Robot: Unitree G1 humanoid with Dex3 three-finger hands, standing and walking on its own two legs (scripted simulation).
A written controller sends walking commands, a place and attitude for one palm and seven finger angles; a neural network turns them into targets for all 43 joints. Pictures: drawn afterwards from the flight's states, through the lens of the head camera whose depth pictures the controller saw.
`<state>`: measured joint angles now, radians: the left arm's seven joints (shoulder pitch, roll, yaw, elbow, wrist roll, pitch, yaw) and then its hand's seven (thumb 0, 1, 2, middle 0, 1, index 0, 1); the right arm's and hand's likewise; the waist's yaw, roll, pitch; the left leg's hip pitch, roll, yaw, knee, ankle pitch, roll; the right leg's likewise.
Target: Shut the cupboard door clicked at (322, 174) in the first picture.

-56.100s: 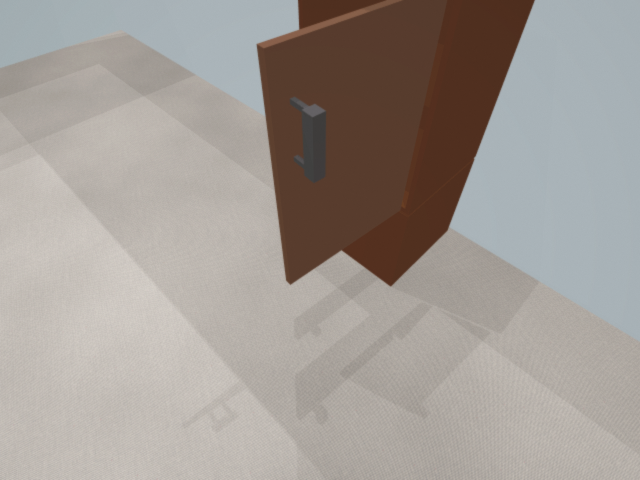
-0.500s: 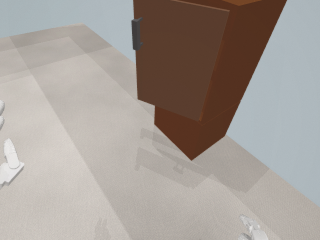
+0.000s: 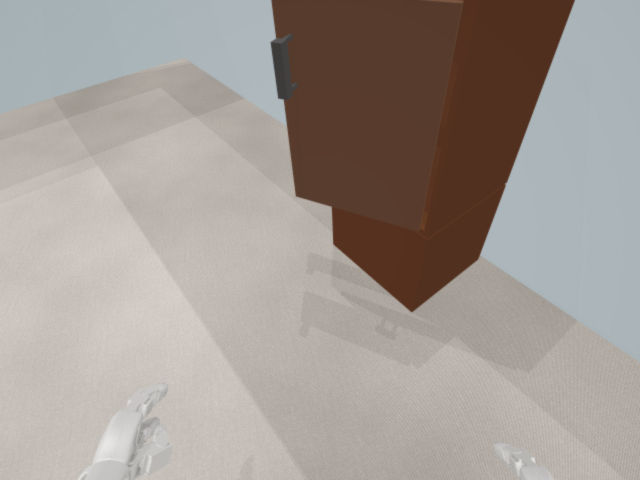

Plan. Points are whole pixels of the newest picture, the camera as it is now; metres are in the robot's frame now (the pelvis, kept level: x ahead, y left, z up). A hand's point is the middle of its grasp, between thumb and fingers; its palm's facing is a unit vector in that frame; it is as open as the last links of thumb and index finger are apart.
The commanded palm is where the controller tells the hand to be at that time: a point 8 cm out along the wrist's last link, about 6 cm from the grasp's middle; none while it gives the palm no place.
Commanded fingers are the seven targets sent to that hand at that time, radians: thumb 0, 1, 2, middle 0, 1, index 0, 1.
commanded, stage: let the arm hang, fingers relaxed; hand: left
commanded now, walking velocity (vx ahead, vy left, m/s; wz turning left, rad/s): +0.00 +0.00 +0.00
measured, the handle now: (287, 66) +0.98 +0.12 +0.10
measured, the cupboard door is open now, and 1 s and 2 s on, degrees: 25 25 25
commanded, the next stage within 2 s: look to check the result in 0.92 s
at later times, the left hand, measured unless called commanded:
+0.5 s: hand out of the picture -0.07 +0.19 -0.16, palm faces +0.01 -0.98 -0.21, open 7.3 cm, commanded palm none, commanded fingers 0.00 0.90 0.90 -0.20 -0.30 -0.20 -0.30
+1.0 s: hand out of the picture -0.02 +0.16 -0.16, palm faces +0.00 -0.99 -0.17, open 7.4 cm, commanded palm none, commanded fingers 0.00 0.90 0.90 -0.20 -0.30 -0.20 -0.30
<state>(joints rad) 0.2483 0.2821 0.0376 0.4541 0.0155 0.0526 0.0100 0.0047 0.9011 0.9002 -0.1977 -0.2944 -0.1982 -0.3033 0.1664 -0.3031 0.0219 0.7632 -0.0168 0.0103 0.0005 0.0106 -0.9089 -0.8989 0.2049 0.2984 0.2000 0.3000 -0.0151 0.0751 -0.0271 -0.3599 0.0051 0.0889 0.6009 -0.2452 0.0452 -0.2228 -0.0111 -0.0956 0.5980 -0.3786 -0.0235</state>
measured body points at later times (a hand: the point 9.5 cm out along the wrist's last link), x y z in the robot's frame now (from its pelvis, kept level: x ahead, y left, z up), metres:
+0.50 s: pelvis -0.01 +0.01 +0.02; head +0.00 +0.00 +0.46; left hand -0.07 +0.24 -0.14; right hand -0.04 -0.21 -0.15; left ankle +0.05 +0.09 -0.73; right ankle -0.04 -0.10 -0.73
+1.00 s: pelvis +0.00 +0.00 +0.02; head -0.01 +0.00 +0.47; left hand -0.02 +0.22 -0.15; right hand -0.03 -0.21 -0.15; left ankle +0.05 +0.09 -0.73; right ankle -0.04 -0.10 -0.73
